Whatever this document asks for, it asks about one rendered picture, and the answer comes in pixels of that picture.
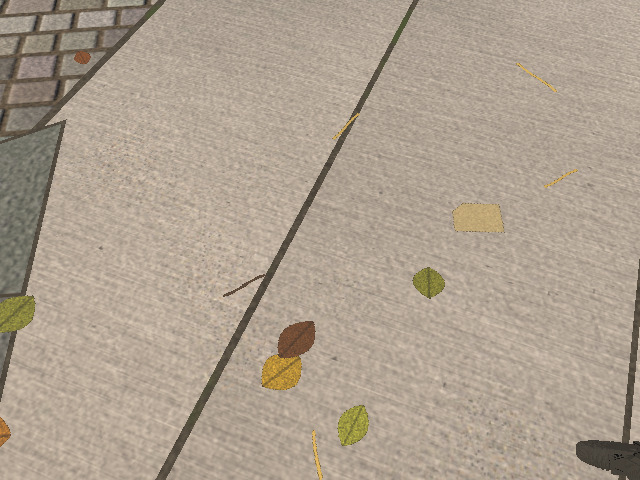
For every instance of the right robot hand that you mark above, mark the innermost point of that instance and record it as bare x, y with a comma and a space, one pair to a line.
620, 458

